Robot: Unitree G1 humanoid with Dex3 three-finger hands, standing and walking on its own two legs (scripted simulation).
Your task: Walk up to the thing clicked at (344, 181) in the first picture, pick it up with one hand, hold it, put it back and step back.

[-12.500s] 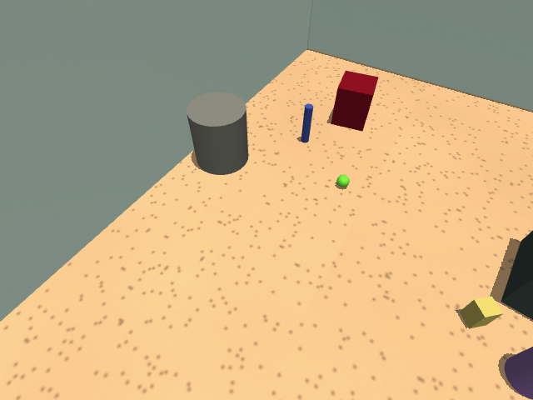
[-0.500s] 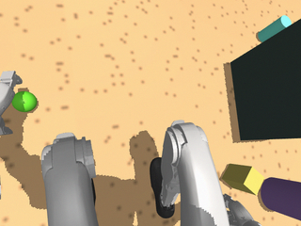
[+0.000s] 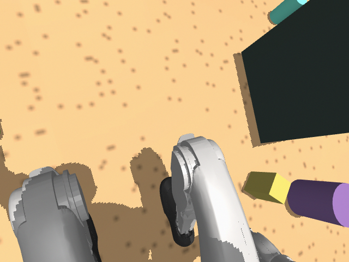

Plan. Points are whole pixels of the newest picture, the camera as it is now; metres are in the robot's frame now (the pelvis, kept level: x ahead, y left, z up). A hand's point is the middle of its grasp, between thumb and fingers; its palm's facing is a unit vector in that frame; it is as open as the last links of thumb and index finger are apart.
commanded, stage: rest palm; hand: left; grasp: from above
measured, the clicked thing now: out of the picture +0.41 +0.34 -0.26
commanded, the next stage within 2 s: close in 0.72 s
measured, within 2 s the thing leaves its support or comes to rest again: neither
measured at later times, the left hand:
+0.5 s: hand out of the picture +0.42 +0.32 -0.23, palm faces -0.41 -0.14 -0.90, open 14.2 cm
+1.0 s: hand out of the picture +0.41 +0.32 -0.25, palm faces -0.44 -0.14 -0.89, open 13.7 cm
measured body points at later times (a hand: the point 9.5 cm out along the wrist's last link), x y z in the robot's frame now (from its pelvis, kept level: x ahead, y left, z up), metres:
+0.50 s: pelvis +0.00 +0.00 +0.00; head +0.25 +0.12 +0.35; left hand +0.43 +0.32 -0.18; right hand +0.08 -0.26 -0.08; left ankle +0.06 +0.13 -0.26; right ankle +0.10 -0.13 -0.26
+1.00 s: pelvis +0.00 +0.01 +0.00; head +0.26 +0.12 +0.34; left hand +0.43 +0.32 -0.19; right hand +0.06 -0.26 -0.07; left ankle +0.06 +0.13 -0.26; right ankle +0.10 -0.13 -0.26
